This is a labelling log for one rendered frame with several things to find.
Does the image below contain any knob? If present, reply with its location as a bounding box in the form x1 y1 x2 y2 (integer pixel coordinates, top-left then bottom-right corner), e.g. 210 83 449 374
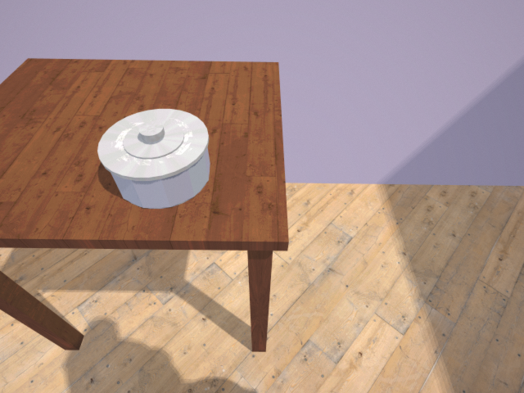
139 121 165 142

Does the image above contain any pot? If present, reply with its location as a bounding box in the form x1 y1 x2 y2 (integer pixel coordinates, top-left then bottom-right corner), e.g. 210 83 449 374
111 147 210 209

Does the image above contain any table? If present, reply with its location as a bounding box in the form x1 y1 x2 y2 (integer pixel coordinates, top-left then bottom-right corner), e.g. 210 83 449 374
0 58 289 352

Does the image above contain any lid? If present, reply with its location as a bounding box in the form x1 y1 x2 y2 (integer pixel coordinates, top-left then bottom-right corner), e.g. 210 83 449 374
97 109 209 181

